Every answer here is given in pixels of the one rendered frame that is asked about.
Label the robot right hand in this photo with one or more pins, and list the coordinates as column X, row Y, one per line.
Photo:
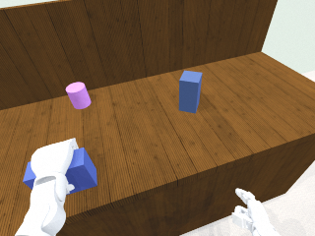
column 245, row 217

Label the table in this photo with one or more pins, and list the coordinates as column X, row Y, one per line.
column 160, row 171

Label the robot left hand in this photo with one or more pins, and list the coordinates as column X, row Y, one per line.
column 54, row 158

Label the right robot forearm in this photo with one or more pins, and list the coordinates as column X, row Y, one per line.
column 263, row 228

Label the left robot forearm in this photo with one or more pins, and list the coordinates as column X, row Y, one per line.
column 46, row 215

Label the sponge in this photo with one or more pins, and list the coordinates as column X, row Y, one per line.
column 81, row 172

